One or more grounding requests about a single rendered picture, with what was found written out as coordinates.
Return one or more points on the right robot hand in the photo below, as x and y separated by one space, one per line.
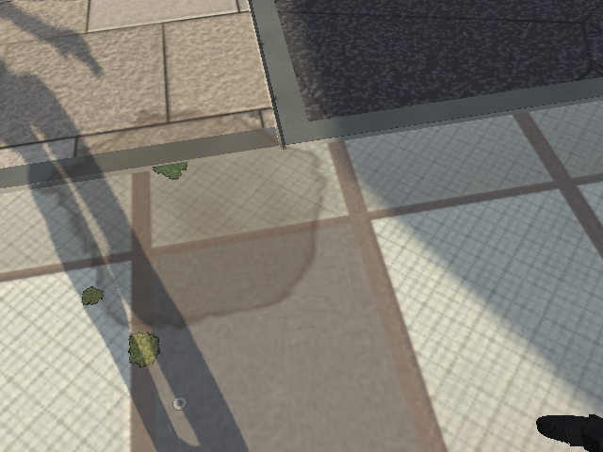
575 430

